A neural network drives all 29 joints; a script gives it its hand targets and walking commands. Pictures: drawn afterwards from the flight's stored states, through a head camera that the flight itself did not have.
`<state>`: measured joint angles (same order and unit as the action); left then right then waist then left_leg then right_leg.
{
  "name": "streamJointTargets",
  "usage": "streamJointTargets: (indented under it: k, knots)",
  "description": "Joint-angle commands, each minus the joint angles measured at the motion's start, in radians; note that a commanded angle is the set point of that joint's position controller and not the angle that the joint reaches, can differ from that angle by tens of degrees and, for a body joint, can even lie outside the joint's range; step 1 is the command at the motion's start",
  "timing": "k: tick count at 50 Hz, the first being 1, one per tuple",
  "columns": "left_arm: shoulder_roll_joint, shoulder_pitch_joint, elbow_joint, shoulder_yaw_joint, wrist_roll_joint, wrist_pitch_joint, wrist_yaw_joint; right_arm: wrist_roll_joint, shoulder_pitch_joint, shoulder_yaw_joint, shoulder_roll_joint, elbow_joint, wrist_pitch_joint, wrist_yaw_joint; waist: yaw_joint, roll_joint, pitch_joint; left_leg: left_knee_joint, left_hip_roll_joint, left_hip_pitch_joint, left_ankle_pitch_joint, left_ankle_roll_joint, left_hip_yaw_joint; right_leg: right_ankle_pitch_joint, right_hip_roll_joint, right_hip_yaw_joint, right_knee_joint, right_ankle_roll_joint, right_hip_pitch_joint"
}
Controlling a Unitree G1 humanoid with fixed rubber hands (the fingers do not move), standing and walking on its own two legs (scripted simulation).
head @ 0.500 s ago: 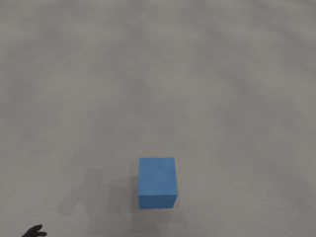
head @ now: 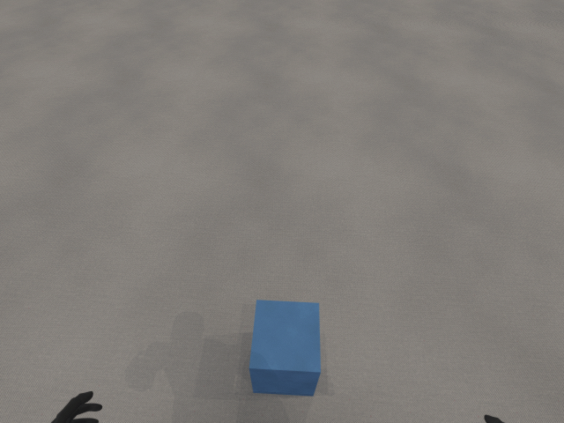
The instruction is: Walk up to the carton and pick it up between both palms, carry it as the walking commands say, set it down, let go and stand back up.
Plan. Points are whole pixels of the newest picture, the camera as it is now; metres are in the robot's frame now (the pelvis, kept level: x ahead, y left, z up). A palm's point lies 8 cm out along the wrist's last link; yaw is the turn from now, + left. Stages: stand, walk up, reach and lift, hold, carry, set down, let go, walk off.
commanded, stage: walk up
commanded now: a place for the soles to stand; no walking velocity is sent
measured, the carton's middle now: (285, 348) +0.47 -0.01 -0.65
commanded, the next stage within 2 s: reach and lift in 0.92 s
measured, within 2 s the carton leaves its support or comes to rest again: neither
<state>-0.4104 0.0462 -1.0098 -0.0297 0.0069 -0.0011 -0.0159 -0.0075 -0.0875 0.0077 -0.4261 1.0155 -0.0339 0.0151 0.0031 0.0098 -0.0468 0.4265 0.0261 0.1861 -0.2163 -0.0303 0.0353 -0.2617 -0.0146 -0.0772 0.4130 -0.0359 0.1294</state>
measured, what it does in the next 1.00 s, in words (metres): stands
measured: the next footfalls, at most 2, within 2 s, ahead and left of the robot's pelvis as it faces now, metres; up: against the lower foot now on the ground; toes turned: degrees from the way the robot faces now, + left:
none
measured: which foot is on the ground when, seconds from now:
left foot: down 0.00-1.00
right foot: down 0.00-1.00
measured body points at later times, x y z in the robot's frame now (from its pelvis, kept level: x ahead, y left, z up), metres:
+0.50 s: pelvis +0.00 +0.01 +0.00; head +0.01 +0.02 +0.45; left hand +0.11 +0.33 -0.11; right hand +0.09 -0.32 -0.11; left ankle +0.01 +0.14 -0.74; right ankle -0.02 -0.09 -0.74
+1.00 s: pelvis -0.01 +0.01 +0.00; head +0.03 +0.02 +0.44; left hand +0.11 +0.34 -0.11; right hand +0.13 -0.30 -0.10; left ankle +0.01 +0.14 -0.74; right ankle -0.02 -0.09 -0.74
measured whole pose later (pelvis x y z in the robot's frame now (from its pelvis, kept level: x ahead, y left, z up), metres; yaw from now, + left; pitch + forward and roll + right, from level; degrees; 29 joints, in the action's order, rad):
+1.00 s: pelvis -0.01 +0.01 +0.00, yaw +0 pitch -1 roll +0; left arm -0.40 0.11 -0.85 -0.10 0.04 -0.08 -0.04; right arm -0.06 -0.10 0.10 -0.39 0.84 0.06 -0.03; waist -0.02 -0.01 -0.10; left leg 0.48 0.00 0.23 -0.22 -0.01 0.04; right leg -0.27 0.01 -0.08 0.45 -0.02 0.17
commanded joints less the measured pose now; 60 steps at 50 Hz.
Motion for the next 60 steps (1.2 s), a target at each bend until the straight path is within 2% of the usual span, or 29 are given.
streamJointTargets:
  k: [1, 10, 12, 14, 19, 27, 31, 33, 46, 47, 48, 49, 50, 51, 53, 55, 57, 60]
  knots:
    - [-0.180, -0.036, 0.034, -0.036, 0.001, 0.005, 0.006, -0.002, 0.004, 0.034, -0.168, -0.023, -0.002, 0.005, 0.005, -0.050, 0.080, -0.007, 0.074, -0.025, 0.264, 0.058, 0.027, 0.233, 0.149, 0.112, -0.090, -0.007, -0.026]
    - [-0.185, -0.049, 0.024, -0.040, 0.006, 0.001, 0.003, -0.004, -0.004, 0.035, -0.168, -0.010, 0.002, 0.007, 0.001, -0.030, 0.087, -0.027, 0.071, -0.015, 0.246, 0.056, 0.032, 0.158, 0.150, 0.101, -0.103, -0.007, -0.047]
    - [-0.185, -0.055, 0.022, -0.040, 0.007, 0.000, 0.003, -0.005, -0.007, 0.034, -0.165, -0.005, 0.001, 0.008, 0.002, -0.046, 0.080, -0.031, 0.070, -0.013, 0.242, 0.057, 0.034, 0.142, 0.149, 0.101, -0.107, -0.008, -0.045]
    - [-0.184, -0.054, 0.020, -0.041, 0.006, -0.001, 0.002, -0.005, -0.010, 0.034, -0.169, -0.005, 0.001, 0.009, 0.003, -0.020, 0.071, -0.034, 0.072, -0.008, 0.243, 0.058, 0.042, 0.120, 0.146, 0.097, -0.105, -0.007, -0.036]
    - [-0.178, -0.054, 0.019, -0.043, 0.006, -0.003, -0.001, -0.005, -0.015, 0.035, -0.170, -0.004, -0.002, 0.008, -0.003, -0.004, 0.072, -0.050, 0.077, 0.000, 0.234, 0.062, 0.062, 0.073, 0.142, 0.092, -0.104, -0.005, -0.044]
    - [-0.174, -0.052, 0.008, -0.044, 0.008, -0.004, -0.003, -0.006, -0.018, 0.037, -0.174, -0.003, -0.006, 0.009, -0.002, 0.012, 0.065, -0.068, 0.082, 0.020, 0.234, 0.066, 0.087, 0.069, 0.139, 0.083, -0.103, -0.001, -0.061]
    - [-0.173, -0.043, 0.007, -0.043, 0.007, -0.005, -0.004, -0.004, -0.016, 0.035, -0.172, -0.002, -0.007, 0.009, -0.004, -0.005, 0.071, -0.076, 0.086, 0.022, 0.229, 0.068, 0.104, 0.059, 0.138, 0.079, -0.106, 0.000, -0.067]
    - [-0.174, -0.042, 0.006, -0.045, 0.009, -0.004, -0.004, -0.007, -0.017, 0.038, -0.178, -0.003, -0.007, 0.009, -0.002, 0.009, 0.070, -0.070, 0.082, 0.030, 0.237, 0.068, 0.102, 0.063, 0.139, 0.074, -0.101, 0.000, -0.071]
    - [-0.178, -0.031, 0.009, -0.046, 0.009, -0.003, -0.003, -0.005, -0.021, 0.038, -0.175, -0.007, -0.004, 0.009, -0.001, -0.002, 0.077, -0.050, 0.067, 0.018, 0.259, 0.068, 0.102, 0.067, 0.149, 0.063, -0.099, -0.005, -0.067]
    - [-0.046, -0.177, 0.360, -0.094, 0.059, -0.046, -0.021, -0.076, 0.168, 0.168, -0.023, -0.358, 0.064, -0.049, 0.015, 0.007, -0.114, 0.025, -0.072, 0.094, -0.010, -0.007, -0.085, -0.023, -0.006, 0.080, -0.043, 0.023, 0.230]
    - [-0.087, -0.130, 0.446, -0.112, 0.060, -0.083, -0.027, -0.095, 0.127, 0.167, -0.073, -0.439, 0.113, -0.060, 0.039, -0.052, -0.127, 0.039, -0.074, 0.049, -0.030, -0.003, -0.091, -0.036, -0.017, 0.069, -0.042, 0.031, 0.195]
    - [-0.089, -0.123, 0.475, -0.116, 0.031, -0.121, -0.033, -0.084, 0.080, 0.173, -0.099, -0.444, 0.155, -0.080, 0.029, -0.075, -0.097, 0.039, -0.068, 0.074, -0.037, 0.015, -0.082, -0.018, -0.005, 0.067, -0.021, 0.034, 0.129]
    - [-0.079, -0.079, 0.513, -0.135, 0.036, -0.151, -0.036, -0.084, 0.039, 0.184, -0.133, -0.466, 0.186, -0.096, 0.023, -0.055, -0.052, 0.037, -0.069, 0.072, -0.032, 0.008, -0.090, -0.008, -0.009, 0.050, 0.001, 0.039, 0.120]
    - [-0.082, -0.015, 0.497, -0.164, 0.057, -0.182, -0.037, -0.092, 0.005, 0.201, -0.152, -0.456, 0.214, -0.102, 0.018, -0.028, -0.024, 0.041, -0.067, 0.049, -0.023, -0.002, -0.095, -0.007, -0.013, 0.035, 0.022, 0.041, 0.119]
    - [-0.057, 0.046, 0.509, -0.200, 0.085, -0.226, -0.024, -0.069, -0.008, 0.186, -0.121, -0.459, 0.250, -0.107, 0.002, 0.003, 0.053, 0.058, -0.071, 0.025, 0.047, -0.005, -0.095, 0.054, -0.024, 0.048, 0.047, 0.046, 0.109]
    - [-0.039, 0.067, 0.518, -0.230, 0.093, -0.253, -0.019, -0.061, 0.026, 0.163, -0.105, -0.496, 0.274, -0.109, -0.023, 0.025, 0.089, 0.104, -0.071, 0.022, 0.107, -0.007, -0.088, 0.075, -0.026, 0.061, 0.084, 0.054, 0.130]
    - [-0.015, 0.047, 0.547, -0.225, 0.072, -0.246, -0.026, -0.053, 0.116, 0.163, -0.096, -0.567, 0.270, -0.111, -0.032, -0.004, 0.117, 0.149, -0.069, 0.060, 0.118, -0.014, -0.080, 0.084, -0.025, 0.079, 0.134, 0.066, 0.160]
    - [-0.006, -0.018, 0.586, -0.230, 0.055, -0.247, -0.019, -0.039, 0.188, 0.143, -0.072, -0.574, 0.278, -0.112, -0.045, -0.005, 0.145, 0.197, -0.068, 0.138, 0.100, -0.020, -0.083, 0.070, -0.022, 0.087, 0.197, 0.072, 0.206]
